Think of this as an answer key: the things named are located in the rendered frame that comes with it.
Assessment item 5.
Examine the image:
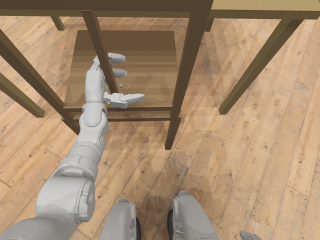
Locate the right robot thigh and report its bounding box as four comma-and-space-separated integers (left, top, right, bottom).
172, 194, 219, 240

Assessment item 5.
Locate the table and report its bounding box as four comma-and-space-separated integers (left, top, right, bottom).
0, 0, 320, 118

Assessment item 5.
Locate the robot left upper arm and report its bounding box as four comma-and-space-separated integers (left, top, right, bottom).
0, 176, 96, 240

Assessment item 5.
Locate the chair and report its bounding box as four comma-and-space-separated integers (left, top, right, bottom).
0, 0, 214, 150

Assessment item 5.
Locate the robot left hand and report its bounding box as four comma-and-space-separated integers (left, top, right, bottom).
85, 53, 145, 109

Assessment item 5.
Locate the left robot thigh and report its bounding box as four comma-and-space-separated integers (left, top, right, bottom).
99, 201, 137, 240

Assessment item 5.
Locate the robot thigh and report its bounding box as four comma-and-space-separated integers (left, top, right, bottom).
99, 201, 137, 240
172, 194, 219, 240

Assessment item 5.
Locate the left robot forearm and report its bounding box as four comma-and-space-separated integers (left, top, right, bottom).
36, 102, 109, 214

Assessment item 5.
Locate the robot right hand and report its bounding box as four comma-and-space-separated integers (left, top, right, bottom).
239, 230, 262, 240

